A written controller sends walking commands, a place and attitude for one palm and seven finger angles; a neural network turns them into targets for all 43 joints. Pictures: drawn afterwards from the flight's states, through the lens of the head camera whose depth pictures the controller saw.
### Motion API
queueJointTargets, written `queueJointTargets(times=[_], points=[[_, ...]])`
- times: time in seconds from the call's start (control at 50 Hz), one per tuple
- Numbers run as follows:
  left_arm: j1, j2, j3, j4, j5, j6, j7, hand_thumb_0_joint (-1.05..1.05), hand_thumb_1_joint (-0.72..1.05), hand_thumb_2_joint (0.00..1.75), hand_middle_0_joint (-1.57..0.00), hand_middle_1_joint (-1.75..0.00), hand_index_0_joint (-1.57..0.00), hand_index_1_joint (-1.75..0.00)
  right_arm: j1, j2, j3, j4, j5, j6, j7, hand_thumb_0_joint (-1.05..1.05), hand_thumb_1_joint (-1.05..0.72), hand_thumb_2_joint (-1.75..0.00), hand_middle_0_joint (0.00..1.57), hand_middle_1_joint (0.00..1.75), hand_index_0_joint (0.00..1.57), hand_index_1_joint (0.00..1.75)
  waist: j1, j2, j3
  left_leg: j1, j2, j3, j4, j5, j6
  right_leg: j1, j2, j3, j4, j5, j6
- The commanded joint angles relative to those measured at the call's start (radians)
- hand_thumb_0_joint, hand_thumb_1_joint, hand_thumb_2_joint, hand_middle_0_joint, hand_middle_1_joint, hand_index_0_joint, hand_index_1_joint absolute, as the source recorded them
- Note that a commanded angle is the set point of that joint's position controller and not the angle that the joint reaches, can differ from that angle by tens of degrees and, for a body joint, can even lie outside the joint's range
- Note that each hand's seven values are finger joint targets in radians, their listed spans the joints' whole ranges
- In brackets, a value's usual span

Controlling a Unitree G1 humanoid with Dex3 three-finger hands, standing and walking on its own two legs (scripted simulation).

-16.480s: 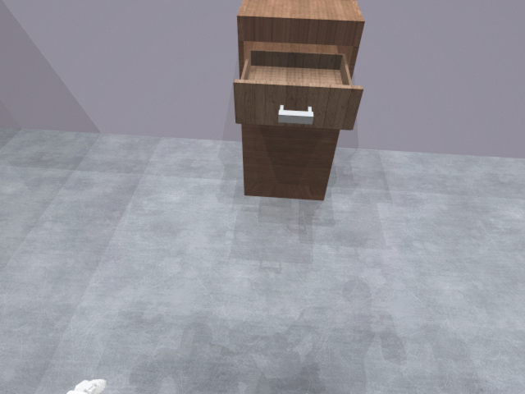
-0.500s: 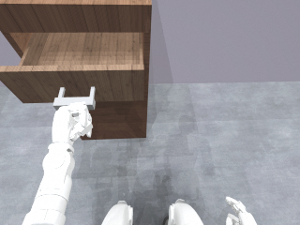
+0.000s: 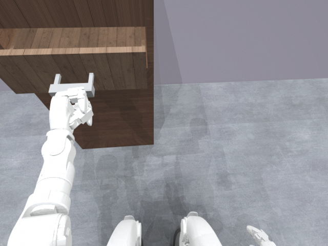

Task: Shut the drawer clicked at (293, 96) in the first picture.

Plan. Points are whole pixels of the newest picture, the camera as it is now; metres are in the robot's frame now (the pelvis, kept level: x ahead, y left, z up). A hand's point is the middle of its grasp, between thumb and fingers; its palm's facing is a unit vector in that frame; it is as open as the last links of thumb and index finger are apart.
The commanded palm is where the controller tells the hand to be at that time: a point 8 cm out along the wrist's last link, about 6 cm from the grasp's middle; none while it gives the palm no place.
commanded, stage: push the drawer shut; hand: left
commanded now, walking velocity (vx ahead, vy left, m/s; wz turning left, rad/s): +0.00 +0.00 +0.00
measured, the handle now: (73, 83) +0.50 +0.23 +0.04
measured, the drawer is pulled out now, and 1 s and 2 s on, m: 0.09 0.00 0.00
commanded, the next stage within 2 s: pull the fist back off the drawer in 1.02 s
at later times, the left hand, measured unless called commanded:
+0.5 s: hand (90, 89) +0.49 +0.19 +0.04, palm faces +0.07 -1.00 -0.04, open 3.1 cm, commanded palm +0.48 +0.23 +0.04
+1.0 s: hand (88, 81) +0.52 +0.20 +0.03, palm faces +0.08 -1.00 -0.04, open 2.7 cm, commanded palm +0.54 +0.22 +0.04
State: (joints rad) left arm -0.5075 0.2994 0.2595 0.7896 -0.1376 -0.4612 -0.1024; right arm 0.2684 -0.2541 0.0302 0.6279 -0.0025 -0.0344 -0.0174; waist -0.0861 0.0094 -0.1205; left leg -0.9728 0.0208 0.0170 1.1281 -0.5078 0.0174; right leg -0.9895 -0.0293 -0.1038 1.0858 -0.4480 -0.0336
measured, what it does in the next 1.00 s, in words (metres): stands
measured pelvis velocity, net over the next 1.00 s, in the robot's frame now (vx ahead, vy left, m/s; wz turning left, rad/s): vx -0.01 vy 0.01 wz -0.01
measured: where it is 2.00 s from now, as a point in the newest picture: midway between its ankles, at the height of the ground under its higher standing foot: outside the picture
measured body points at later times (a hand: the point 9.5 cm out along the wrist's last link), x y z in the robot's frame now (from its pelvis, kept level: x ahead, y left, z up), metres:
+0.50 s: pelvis -0.01 +0.00 -0.01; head +0.14 +0.02 +0.42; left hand +0.48 +0.24 +0.04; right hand +0.03 -0.26 -0.12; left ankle +0.01 +0.11 -0.65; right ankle +0.04 -0.10 -0.65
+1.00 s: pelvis -0.01 +0.01 -0.02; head +0.15 +0.04 +0.40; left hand +0.51 +0.25 +0.04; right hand -0.01 -0.25 -0.12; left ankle +0.01 +0.11 -0.65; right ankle +0.04 -0.10 -0.65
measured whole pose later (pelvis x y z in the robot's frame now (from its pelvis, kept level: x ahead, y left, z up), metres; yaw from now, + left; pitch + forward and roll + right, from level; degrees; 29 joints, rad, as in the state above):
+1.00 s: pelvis -0.01 +0.01 -0.02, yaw -1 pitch +26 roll -4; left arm -0.97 0.51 0.38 1.22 -0.03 -0.48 -0.11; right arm 0.35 -0.27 0.07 0.65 -0.05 0.04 0.01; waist -0.20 0.02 -0.11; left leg -1.16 0.03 -0.01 1.21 -0.51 0.04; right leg -1.15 -0.02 -0.13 1.11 -0.42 -0.02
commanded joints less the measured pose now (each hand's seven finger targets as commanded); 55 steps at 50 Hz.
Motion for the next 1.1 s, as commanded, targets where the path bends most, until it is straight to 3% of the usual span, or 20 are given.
queueJointTargets(times=[0.0,0.06,0.16,0.2,0.22,0.28,0.3,0.32,0.36,0.5,0.58,0.64,0.66,0.72,0.8,0.9,0.92,0.98,1.02,1.08], points=[[-0.484,0.233,0.067,-0.153,-0.013,-0.077,-0.002,0.0,0.9,0.9,-1.4,-1.6,-1.4,-1.6,0.1,-0.154,-0.06,-0.072,0.0,-0.025,-0.014,0.0,-0.9,-0.9,0.2,0.3,0.2,0.3,-0.047,0.062,-0.406,0.157,-0.016,-0.044,-0.142,0.214,0.007,0.273,0.026,0.103,-0.144,0.186,0.015],[-0.518,0.284,0.107,-0.105,-0.011,-0.08,-0.012,0.0,0.9,0.9,-1.4,-1.6,-1.4,-1.6,0.114,-0.158,-0.059,-0.067,-0.001,-0.017,-0.015,0.0,-0.9,-0.9,0.2,0.3,0.2,0.3,-0.048,0.037,-0.433,0.128,-0.017,-0.037,-0.133,0.211,0.011,0.303,0.025,0.116,-0.146,0.192,0.019],[-0.591,0.296,0.113,-0.074,-0.007,-0.092,-0.024,0.0,0.9,0.9,-1.4,-1.6,-1.4,-1.6,0.137,-0.162,-0.061,-0.06,-0.008,-0.008,-0.009,0.0,-0.9,-0.9,0.2,0.3,0.2,0.3,-0.056,0.09,-0.483,0.172,-0.014,-0.045,-0.125,0.257,0.009,0.278,0.03,0.108,-0.132,0.223,0.018],[-0.578,0.323,0.137,-0.033,-0.005,-0.09,-0.027,0.0,0.9,0.9,-1.4,-1.6,-1.4,-1.6,0.148,-0.168,-0.061,-0.061,-0.01,-0.002,-0.007,0.0,-0.9,-0.9,0.2,0.3,0.2,0.3,-0.056,0.07,-0.478,0.15,-0.014,-0.043,-0.121,0.256,0.013,0.289,0.033,0.112,-0.134,0.226,0.018],[-0.603,0.309,0.123,-0.009,-0.004,-0.088,-0.028,0.0,0.9,0.9,-1.4,-1.6,-1.4,-1.6,0.152,-0.165,-0.057,-0.058,-0.008,0.001,-0.006,0.0,-0.9,-0.9,0.2,0.3,0.2,0.3,-0.069,0.051,-0.458,0.132,-0.014,-0.042,-0.123,0.244,0.014,0.286,0.033,0.11,-0.138,0.219,0.021],[-0.667,0.348,0.142,0.026,0.006,-0.088,-0.028,0.0,0.9,0.9,-1.4,-1.6,-1.4,-1.6,0.161,-0.172,-0.056,-0.051,-0.01,0.009,-0.007,0.0,-0.9,-0.9,0.2,0.3,0.2,0.3,-0.084,0.048,-0.431,0.1,-0.012,-0.042,-0.117,0.205,0.018,0.263,0.034,0.118,-0.144,0.179,0.023],[-0.689,0.345,0.138,0.034,0.007,-0.089,-0.028,0.0,0.9,0.9,-1.4,-1.6,-1.4,-1.6,0.167,-0.172,-0.055,-0.052,-0.012,0.009,-0.006,0.0,-0.9,-0.9,0.2,0.3,0.2,0.3,-0.091,0.061,-0.423,0.098,-0.012,-0.044,-0.115,0.204,0.019,0.253,0.036,0.118,-0.144,0.176,0.022],[-0.692,0.384,0.168,0.036,0.013,-0.093,-0.027,0.0,0.9,0.9,-1.4,-1.6,-1.4,-1.6,0.176,-0.177,-0.056,-0.05,-0.013,0.013,-0.006,0.0,-0.9,-0.9,0.2,0.3,0.2,0.3,-0.081,0.059,-0.451,0.102,-0.011,-0.046,-0.114,0.215,0.018,0.266,0.036,0.117,-0.137,0.184,0.021],[-0.694,0.373,0.159,0.038,0.017,-0.096,-0.029,0.0,0.9,0.9,-1.4,-1.6,-1.4,-1.6,0.181,-0.177,-0.056,-0.055,-0.016,0.018,-0.001,0.0,-0.9,-0.9,0.2,0.3,0.2,0.3,-0.078,0.11,-0.486,0.144,-0.011,-0.049,-0.114,0.244,0.015,0.246,0.038,0.11,-0.13,0.199,0.018],[-0.79,0.428,0.181,0.105,0.036,-0.083,-0.027,0.0,0.9,0.9,-1.4,-1.6,-1.4,-1.6,0.212,-0.191,-0.052,-0.046,-0.023,0.038,0.002,0.0,-0.9,-0.9,0.2,0.3,0.2,0.3,-0.116,0.091,-0.461,0.125,-0.003,-0.064,-0.1,0.238,0.02,0.198,0.046,0.102,-0.126,0.181,0.02],[-0.824,0.461,0.197,0.125,0.051,-0.079,-0.023,0.0,0.9,0.9,-1.4,-1.6,-1.4,-1.6,0.228,-0.196,-0.05,-0.047,-0.029,0.047,0.005,0.0,-0.9,-0.9,0.2,0.3,0.2,0.3,-0.116,0.13,-0.494,0.145,-0.001,-0.071,-0.095,0.26,0.016,0.183,0.047,0.096,-0.121,0.183,0.019],[-0.845,0.465,0.197,0.138,0.06,-0.078,-0.018,0.0,0.9,0.9,-1.4,-1.6,-1.4,-1.6,0.241,-0.2,-0.048,-0.044,-0.033,0.056,0.01,0.0,-0.9,-0.9,0.2,0.3,0.2,0.3,-0.121,0.161,-0.503,0.188,0.006,-0.085,-0.095,0.304,0.01,0.143,0.05,0.081,-0.11,0.197,0.016],[-0.877,0.447,0.178,0.131,0.06,-0.076,-0.017,0.0,0.9,0.9,-1.4,-1.6,-1.4,-1.6,0.243,-0.2,-0.047,-0.04,-0.035,0.057,0.011,0.0,-0.9,-0.9,0.2,0.3,0.2,0.3,-0.139,0.157,-0.504,0.2,0.008,-0.089,-0.092,0.314,0.011,0.13,0.052,0.079,-0.111,0.202,0.019],[-0.903,0.476,0.195,0.147,0.07,-0.073,-0.011,0.0,0.9,0.9,-1.4,-1.6,-1.4,-1.6,0.258,-0.206,-0.047,-0.036,-0.039,0.066,0.014,0.0,-0.9,-0.9,0.2,0.3,0.2,0.3,-0.143,0.161,-0.514,0.206,0.011,-0.096,-0.087,0.33,0.011,0.119,0.053,0.074,-0.106,0.207,0.018],[-0.996,0.43,0.152,0.119,0.078,-0.081,0.0,0.0,0.9,0.9,-1.4,-1.6,-1.4,-1.6,0.27,-0.204,-0.051,-0.024,-0.045,0.072,0.017,0.0,-0.9,-0.9,0.2,0.3,0.2,0.3,-0.167,0.211,-0.513,0.269,0.015,-0.118,-0.086,0.351,0.002,0.042,0.053,0.062,-0.103,0.195,0.016],[-1.086,0.434,0.128,0.177,0.097,-0.072,0.027,0.0,0.9,0.9,-1.4,-1.6,-1.4,-1.6,0.277,-0.211,-0.043,-0.003,-0.047,0.069,0.014,0.0,-0.9,-0.9,0.2,0.3,0.2,0.3,-0.213,0.181,-0.462,0.218,0.014,-0.131,-0.085,0.244,0.01,-0.005,0.055,0.059,-0.11,0.129,0.018],[-1.102,0.464,0.137,0.18,0.108,-0.074,0.03,0.0,0.9,0.9,-1.4,-1.6,-1.4,-1.6,0.276,-0.215,-0.041,-0.003,-0.048,0.068,0.012,0.0,-0.9,-0.9,0.2,0.3,0.2,0.3,-0.207,0.207,-0.465,0.21,0.012,-0.132,-0.086,0.224,0.007,-0.011,0.053,0.061,-0.108,0.113,0.016],[-1.152,0.457,0.109,0.174,0.113,-0.072,0.035,0.0,0.9,0.9,-1.4,-1.6,-1.4,-1.6,0.278,-0.216,-0.035,-0.001,-0.05,0.059,0.007,0.0,-0.9,-0.9,0.2,0.3,0.2,0.3,-0.228,0.225,-0.492,0.217,0.011,-0.141,-0.084,0.198,0.009,-0.027,0.053,0.061,-0.107,0.099,0.017],[-1.19,0.456,0.1,0.155,0.111,-0.078,0.037,0.0,0.9,0.9,-1.4,-1.6,-1.4,-1.6,0.281,-0.22,-0.034,0.002,-0.051,0.053,0.006,0.0,-0.9,-0.9,0.2,0.3,0.2,0.3,-0.233,0.272,-0.521,0.262,0.013,-0.155,-0.087,0.207,0.002,-0.057,0.052,0.056,-0.101,0.102,0.014],[-1.206,0.469,0.091,0.179,0.111,-0.069,0.036,0.0,0.9,0.9,-1.4,-1.6,-1.4,-1.6,0.272,-0.224,-0.027,0.005,-0.049,0.042,0.003,0.0,-0.9,-0.9,0.2,0.3,0.2,0.3,-0.244,0.257,-0.505,0.22,0.013,-0.155,-0.089,0.131,0.007,-0.057,0.052,0.061,-0.108,0.064,0.016]])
